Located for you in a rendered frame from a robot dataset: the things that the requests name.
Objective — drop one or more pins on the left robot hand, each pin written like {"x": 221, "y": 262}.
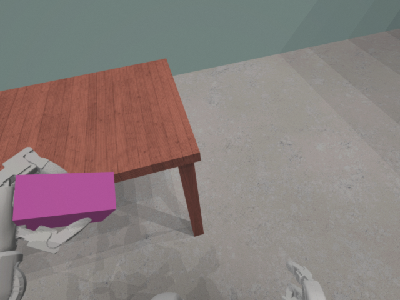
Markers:
{"x": 43, "y": 238}

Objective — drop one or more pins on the left robot forearm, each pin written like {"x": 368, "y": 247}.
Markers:
{"x": 12, "y": 279}

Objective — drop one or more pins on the table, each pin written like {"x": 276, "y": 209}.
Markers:
{"x": 128, "y": 120}

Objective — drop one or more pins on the right robot hand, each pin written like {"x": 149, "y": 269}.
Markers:
{"x": 311, "y": 289}

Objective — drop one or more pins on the sponge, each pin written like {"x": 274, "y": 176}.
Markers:
{"x": 58, "y": 200}

